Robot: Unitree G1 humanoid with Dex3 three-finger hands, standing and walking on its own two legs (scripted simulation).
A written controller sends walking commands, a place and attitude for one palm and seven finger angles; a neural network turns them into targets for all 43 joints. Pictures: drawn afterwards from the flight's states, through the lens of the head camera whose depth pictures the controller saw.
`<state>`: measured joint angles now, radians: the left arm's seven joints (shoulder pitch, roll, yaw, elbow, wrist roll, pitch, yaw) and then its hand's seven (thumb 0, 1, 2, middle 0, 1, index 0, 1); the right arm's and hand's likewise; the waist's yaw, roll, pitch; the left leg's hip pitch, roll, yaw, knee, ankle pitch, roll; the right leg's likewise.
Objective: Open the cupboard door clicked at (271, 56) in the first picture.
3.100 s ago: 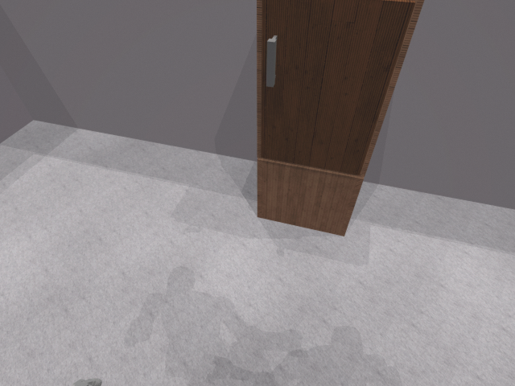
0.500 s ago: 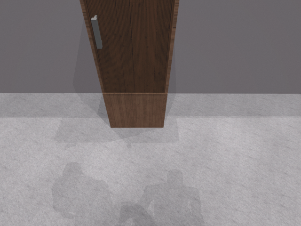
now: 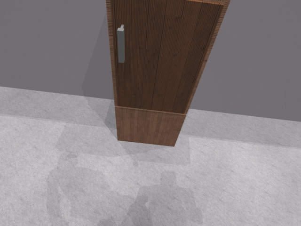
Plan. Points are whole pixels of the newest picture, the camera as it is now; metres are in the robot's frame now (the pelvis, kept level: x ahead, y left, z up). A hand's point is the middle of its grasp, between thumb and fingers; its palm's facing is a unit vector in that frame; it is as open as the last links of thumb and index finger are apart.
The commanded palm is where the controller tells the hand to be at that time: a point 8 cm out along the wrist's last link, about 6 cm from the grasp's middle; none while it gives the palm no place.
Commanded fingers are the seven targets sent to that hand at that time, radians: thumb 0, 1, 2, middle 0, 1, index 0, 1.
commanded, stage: take the last steps up to it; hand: left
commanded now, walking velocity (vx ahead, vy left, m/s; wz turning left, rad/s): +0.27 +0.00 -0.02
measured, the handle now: (122, 44) +0.75 +0.18 +0.08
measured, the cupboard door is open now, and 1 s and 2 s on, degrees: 0 0 0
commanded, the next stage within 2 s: come to a stop and stand still in 0.26 s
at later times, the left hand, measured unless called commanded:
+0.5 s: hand (115, 185) +0.27 +0.13 -0.16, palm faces +0.00 -0.98 -0.20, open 7.3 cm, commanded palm none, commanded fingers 0.00 0.90 0.90 -0.20 -0.30 -0.20 -0.30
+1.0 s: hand (75, 217) +0.17 +0.23 -0.17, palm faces +0.11 -0.97 -0.22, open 7.4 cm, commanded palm none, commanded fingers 0.00 0.90 0.90 -0.20 -0.30 -0.20 -0.30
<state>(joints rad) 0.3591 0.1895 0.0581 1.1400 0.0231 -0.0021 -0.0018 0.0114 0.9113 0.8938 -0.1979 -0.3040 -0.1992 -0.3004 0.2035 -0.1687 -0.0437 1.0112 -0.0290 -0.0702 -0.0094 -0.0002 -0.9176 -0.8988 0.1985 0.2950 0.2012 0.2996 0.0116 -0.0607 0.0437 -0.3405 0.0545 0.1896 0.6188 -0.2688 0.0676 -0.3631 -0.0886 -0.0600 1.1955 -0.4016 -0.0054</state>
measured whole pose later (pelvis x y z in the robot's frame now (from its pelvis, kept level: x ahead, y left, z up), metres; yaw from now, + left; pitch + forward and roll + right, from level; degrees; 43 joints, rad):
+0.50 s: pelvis +0.17 -0.04 +0.00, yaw +0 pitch -1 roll +1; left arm 0.14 0.12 0.03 1.03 0.02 -0.05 0.02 0.00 0.91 0.89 -0.20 -0.30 -0.20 -0.30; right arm 0.41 -0.10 -0.03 1.18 -0.01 -0.01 -0.03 0.00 -0.91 -0.90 0.20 0.30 0.20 0.30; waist -0.05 0.04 0.08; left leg -0.20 0.05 0.09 0.87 -0.54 -0.01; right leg -0.37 -0.04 -0.15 0.63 -0.24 -0.07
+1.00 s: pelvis +0.14 +0.02 +0.01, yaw +2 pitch +0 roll -1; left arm 0.24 0.24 0.07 1.03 0.02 0.07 0.02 0.01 0.91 0.89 -0.20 -0.30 -0.20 -0.30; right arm 0.20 -0.16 -0.02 0.99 -0.03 0.03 -0.02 0.00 -0.91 -0.90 0.20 0.30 0.20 0.30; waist 0.03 -0.06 0.02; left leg -0.23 0.01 0.05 0.51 -0.27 0.02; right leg -0.44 -0.03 -0.01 0.84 -0.37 0.01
